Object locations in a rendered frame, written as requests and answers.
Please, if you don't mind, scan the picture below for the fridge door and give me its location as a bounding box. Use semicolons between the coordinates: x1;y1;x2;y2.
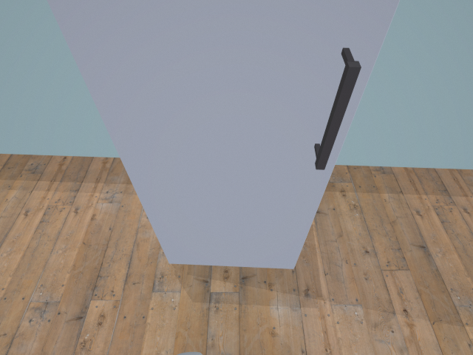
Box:
47;0;399;269

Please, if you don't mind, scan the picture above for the handle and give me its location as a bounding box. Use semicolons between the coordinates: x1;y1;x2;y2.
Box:
314;48;361;170

